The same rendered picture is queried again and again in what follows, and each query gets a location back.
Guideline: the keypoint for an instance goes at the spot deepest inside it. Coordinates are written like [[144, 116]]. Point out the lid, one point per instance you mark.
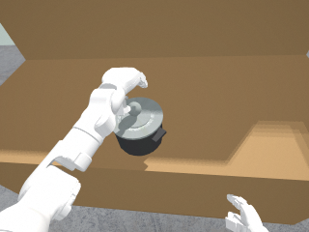
[[141, 126]]

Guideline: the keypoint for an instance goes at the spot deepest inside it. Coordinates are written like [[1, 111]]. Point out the knob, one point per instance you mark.
[[135, 108]]

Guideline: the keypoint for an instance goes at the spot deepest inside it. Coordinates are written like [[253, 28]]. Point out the pot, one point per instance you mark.
[[144, 146]]

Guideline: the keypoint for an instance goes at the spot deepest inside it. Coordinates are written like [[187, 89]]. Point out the left robot upper arm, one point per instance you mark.
[[50, 197]]

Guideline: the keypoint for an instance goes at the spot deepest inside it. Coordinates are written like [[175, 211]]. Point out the robot left hand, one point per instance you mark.
[[127, 78]]

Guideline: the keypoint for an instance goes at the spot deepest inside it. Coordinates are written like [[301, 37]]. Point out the table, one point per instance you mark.
[[231, 78]]

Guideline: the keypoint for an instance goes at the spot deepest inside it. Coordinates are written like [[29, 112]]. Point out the robot right hand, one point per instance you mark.
[[248, 215]]

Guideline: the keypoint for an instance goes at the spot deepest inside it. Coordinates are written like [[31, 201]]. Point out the left robot forearm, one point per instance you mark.
[[96, 122]]

